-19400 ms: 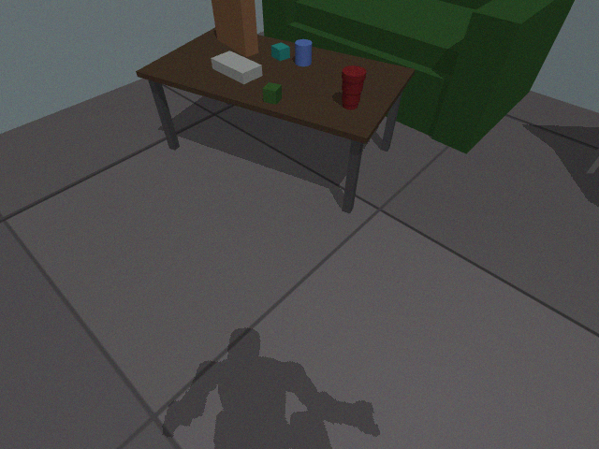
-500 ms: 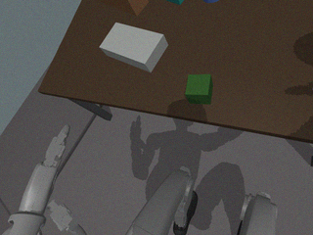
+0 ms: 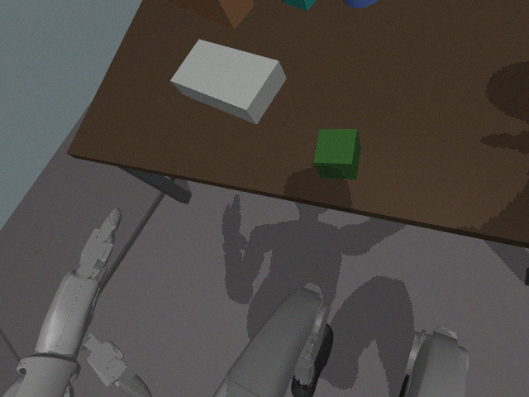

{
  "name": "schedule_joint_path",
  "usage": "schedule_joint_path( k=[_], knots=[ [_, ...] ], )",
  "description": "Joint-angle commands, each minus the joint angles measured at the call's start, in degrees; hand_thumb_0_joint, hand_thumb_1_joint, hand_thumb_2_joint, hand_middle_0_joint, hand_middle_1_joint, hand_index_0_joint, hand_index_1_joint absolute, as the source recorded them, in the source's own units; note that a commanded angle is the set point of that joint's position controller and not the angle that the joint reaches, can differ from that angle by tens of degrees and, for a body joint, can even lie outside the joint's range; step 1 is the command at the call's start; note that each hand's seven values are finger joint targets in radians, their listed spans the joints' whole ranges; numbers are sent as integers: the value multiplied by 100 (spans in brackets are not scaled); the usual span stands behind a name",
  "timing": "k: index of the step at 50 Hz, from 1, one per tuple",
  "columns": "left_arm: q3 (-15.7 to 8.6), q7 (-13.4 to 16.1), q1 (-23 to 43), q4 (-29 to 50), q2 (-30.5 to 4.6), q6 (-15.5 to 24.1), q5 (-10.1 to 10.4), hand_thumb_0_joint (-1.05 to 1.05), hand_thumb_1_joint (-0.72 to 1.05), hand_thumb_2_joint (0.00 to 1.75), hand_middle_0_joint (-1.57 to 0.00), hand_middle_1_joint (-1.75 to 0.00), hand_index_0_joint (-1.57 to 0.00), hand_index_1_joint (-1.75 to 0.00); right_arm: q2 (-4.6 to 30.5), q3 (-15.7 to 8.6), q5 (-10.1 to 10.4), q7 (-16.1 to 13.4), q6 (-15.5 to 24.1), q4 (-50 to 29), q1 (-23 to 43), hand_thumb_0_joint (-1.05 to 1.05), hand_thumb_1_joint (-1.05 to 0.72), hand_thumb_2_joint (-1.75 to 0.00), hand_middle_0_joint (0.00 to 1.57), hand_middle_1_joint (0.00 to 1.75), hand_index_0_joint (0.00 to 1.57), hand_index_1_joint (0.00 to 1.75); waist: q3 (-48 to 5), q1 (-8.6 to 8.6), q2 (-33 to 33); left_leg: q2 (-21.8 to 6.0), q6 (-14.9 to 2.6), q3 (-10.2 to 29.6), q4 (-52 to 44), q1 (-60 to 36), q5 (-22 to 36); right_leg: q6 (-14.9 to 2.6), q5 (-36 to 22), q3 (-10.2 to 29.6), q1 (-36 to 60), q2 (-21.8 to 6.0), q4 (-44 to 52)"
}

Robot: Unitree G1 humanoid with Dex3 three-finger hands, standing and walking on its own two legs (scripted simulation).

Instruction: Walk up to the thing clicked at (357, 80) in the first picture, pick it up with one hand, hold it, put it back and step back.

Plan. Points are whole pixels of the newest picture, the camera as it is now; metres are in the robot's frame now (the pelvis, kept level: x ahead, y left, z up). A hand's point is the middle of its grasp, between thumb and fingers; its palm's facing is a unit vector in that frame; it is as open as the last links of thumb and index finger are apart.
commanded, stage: close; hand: right
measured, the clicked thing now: out of the picture +0.60 -0.24 -0.04
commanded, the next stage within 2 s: settle in 0.28 s
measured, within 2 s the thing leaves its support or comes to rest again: leaves its support in 0.64 s
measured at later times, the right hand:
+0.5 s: hand out of the picture +0.56 -0.24 -0.02, palm faces +0.26 +0.96 +0.01, open 11.2 cm
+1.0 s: hand out of the picture +0.57 -0.24 +0.04, palm faces +0.26 +0.97 +0.00, open 11.4 cm
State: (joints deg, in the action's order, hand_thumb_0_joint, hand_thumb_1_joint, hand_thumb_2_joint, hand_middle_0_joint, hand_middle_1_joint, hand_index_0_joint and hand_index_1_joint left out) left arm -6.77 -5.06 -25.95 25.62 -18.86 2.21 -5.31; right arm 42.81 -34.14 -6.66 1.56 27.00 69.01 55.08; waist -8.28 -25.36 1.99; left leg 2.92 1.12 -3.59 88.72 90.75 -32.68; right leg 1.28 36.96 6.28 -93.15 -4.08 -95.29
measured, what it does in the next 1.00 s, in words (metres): stands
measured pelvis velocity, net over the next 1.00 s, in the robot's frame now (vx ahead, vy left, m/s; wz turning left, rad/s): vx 0.01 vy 0.00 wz -0.02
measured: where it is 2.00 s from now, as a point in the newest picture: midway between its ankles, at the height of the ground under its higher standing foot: outside the picture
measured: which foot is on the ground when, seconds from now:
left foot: down 0.00-1.00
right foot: down 0.00-1.00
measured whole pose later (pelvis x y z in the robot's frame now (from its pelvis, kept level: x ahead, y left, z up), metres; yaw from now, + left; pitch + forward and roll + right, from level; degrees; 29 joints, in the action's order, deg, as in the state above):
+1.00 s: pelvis +0.01 +0.00 +0.03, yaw -1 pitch +32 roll +6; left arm -4.0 -3.0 -23.9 18.2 -17.8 1.4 -4.9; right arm 40.3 -32.7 -4.2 2.4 26.1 70.3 54.4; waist -8.5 -22.6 0.8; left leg 2.9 0.8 -3.2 82.0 82.9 -31.2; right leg 1.4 35.3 5.7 -85.2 -4.2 -88.2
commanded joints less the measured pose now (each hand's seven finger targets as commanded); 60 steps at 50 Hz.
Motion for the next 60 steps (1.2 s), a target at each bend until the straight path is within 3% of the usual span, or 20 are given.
schedule_joint_path(
  k=[1,6,7,8,12,15,18,20,25,28,33,35,38,40,42,43,47,50,54,60],
  knots=[
    [-996,144,-489,899,-1056,295,99,0,-56,6,-4,-4,-3,-5,797,60,112,103,356,-1173,1708,0,28,-44,91,70,91,70,-3496,162,-2811,118,-303,-182,-763,-1663,1978,-86,-2967,16,3631,-5,1177],
    [-771,132,-555,924,-901,308,126,0,-56,6,-4,-4,-3,-5,988,-90,193,66,385,-1241,1928,0,11,-58,106,84,106,85,-3157,101,-2371,106,-263,-92,-950,-1888,1801,-173,-2168,-60,2995,57,1229],
    [-816,148,-523,896,-910,308,149,0,-57,6,-4,-4,-3,-5,1103,-109,174,59,413,-1341,1936,0,8,-63,107,88,107,88,-3210,169,-2485,92,-270,-55,-977,-1898,1725,-172,-2053,-85,3038,63,1274],
    [-893,165,-434,948,-960,318,146,0,-56,6,-4,-4,-3,-5,1071,-56,144,63,406,-1146,1912,0,5,-65,111,91,111,91,-3137,81,-2410,92,-255,-34,-1029,-1901,1648,-188,-1879,-107,2980,72,1261],
    [-963,199,-419,870,-1050,334,120,0,-56,6,-4,-4,-3,-5,1016,-62,157,43,457,-863,1817,0,-3,-82,115,104,116,104,-2926,48,-2276,100,-256,-29,-1075,-1850,1495,-199,-1633,-110,2826,81,1311],
    [-937,205,-358,966,-1056,378,96,0,-56,6,-4,-4,-3,-5,1046,-61,153,59,551,-988,1986,0,-4,-89,117,110,118,110,-3189,55,-2348,98,-265,-10,-1022,-1931,1596,-191,-1753,-101,2860,91,1269],
    [-776,205,-411,759,-889,397,79,0,-56,6,-3,-4,-3,-5,842,148,115,104,569,-683,1966,0,-4,-91,117,112,119,112,-2981,26,-2397,105,-274,-23,-929,-1676,1560,-182,-1762,-92,2791,69,1191],
    [-932,228,-342,870,-1045,409,100,0,-59,8,-6,-5,-4,-6,1100,-53,127,82,597,-662,1864,0,-2,-99,111,119,115,119,-2968,12,-2195,99,-246,-14,-948,-1791,1551,-205,-1627,-81,2629,78,1165],
    [-764,199,-625,987,-932,398,95,0,-58,7,-5,-5,-4,-6,1057,61,106,208,540,-978,1996,0,-9,-118,117,130,121,130,-3469,68,-2566,101,-263,-22,-941,-1927,1805,-169,-2091,-101,3079,90,1184],
    [-988,232,-519,1050,-1121,385,140,0,-58,7,-5,-5,-4,-6,1327,-46,133,213,452,-1435,2081,0,-8,-121,118,133,123,133,-3648,145,-2830,85,-290,-57,-963,-1883,1654,-125,-2059,-75,3426,74,1326],
    [-657,216,-584,564,-830,349,142,0,-57,7,-5,-5,-4,-6,1135,17,295,197,303,-1598,2091,0,-4,-124,123,138,127,138,-3402,358,-2887,89,-284,-16,-1142,-1936,1558,-119,-1974,-131,3429,67,1443],
    [-751,257,-392,711,-962,365,143,0,-57,7,-5,-4,-4,-6,1362,-51,285,160,315,-1969,2353,0,-2,-123,121,137,126,137,-3905,412,-2937,93,-284,-11,-1156,-2093,1674,-108,-2186,-114,3773,64,1448],
    [-631,283,-375,447,-881,315,106,0,-57,7,-5,-4,-4,-6,966,179,295,120,265,-1476,2111,0,1,-122,120,136,125,136,-3435,315,-2571,99,-256,20,-1298,-2332,1821,-163,-2083,-137,3366,80,1475],
    [-532,307,-253,269,-819,278,106,0,-58,8,-5,-4,-3,-6,872,134,314,74,271,-1213,1934,0,0,-123,121,137,127,137,-3082,315,-2253,114,-229,12,-1389,-2405,1802,-192,-1931,-139,3082,85,1555],
    [-719,357,-34,601,-1072,270,120,0,-58,7,-5,-4,-4,-6,1178,15,273,32,277,-1340,1999,0,1,-123,121,137,127,137,-3528,340,-2304,107,-247,8,-1428,-2557,1848,-170,-2118,-117,3495,75,1684],
    [-740,361,-136,412,-1092,228,97,0,-57,7,-5,-4,-4,-6,1085,69,257,32,260,-1124,1956,0,1,-124,121,138,126,138,-3393,321,-2314,121,-256,-15,-1423,-2406,1852,-157,-2253,-108,3581,73,1700],
    [-521,340,-146,196,-808,200,89,0,-58,7,-5,-4,-4,-6,926,183,273,93,322,-999,2186,0,-1,-123,119,136,124,136,-3194,280,-2243,123,-245,-23,-1506,-2489,2026,-182,-2364,-116,3484,83,1712],
    [-478,341,-154,118,-830,168,84,0,-57,7,-5,-4,-4,-6,1001,110,301,114,331,-851,2067,0,0,-126,117,137,123,137,-3180,354,-2184,121,-254,-25,-1557,-2551,1967,-171,-2309,-118,3542,90,1846],
    [-570,352,-230,158,-845,189,90,0,-57,7,-5,-4,-4,-6,1056,109,314,192,359,-1048,2194,0,-6,-129,118,139,123,139,-3366,290,-2269,104,-233,42,-1683,-2714,2097,-196,-2363,-151,3719,94,1851],
    [-459,338,-174,-15,-761,178,66,0,-57,7,-4,-4,-3,-5,986,119,363,203,331,-1246,2234,0,-9,-132,119,142,125,142,-3610,384,-2433,110,-221,19,-1724,-2751,2409,-177,-2995,-133,4163,65,1843]
  ],
)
